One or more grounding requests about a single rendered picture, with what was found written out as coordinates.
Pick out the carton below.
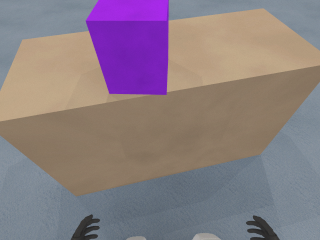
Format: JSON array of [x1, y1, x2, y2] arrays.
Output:
[[86, 0, 169, 95]]

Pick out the robot left hand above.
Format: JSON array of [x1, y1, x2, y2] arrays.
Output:
[[71, 214, 100, 240]]

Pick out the pedestal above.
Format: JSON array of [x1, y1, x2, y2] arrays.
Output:
[[0, 8, 320, 197]]

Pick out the robot right hand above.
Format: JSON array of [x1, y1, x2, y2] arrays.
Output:
[[246, 215, 280, 240]]

